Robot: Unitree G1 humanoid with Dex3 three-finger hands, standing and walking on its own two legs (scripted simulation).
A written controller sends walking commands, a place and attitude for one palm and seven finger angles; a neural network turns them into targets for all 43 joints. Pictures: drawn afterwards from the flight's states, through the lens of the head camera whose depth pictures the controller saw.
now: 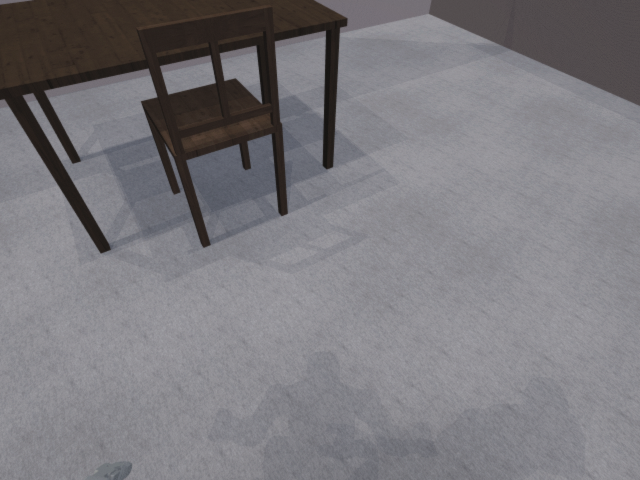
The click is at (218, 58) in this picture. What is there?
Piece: chair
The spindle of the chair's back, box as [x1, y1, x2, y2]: [208, 41, 229, 117]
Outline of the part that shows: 208,42 221,112 223,117 229,116 229,111 217,41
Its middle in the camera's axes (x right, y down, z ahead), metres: -0.32 -0.50 +1.22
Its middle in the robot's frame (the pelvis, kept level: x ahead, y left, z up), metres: +1.23 +0.38 -0.09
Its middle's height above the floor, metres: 0.68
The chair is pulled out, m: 0.00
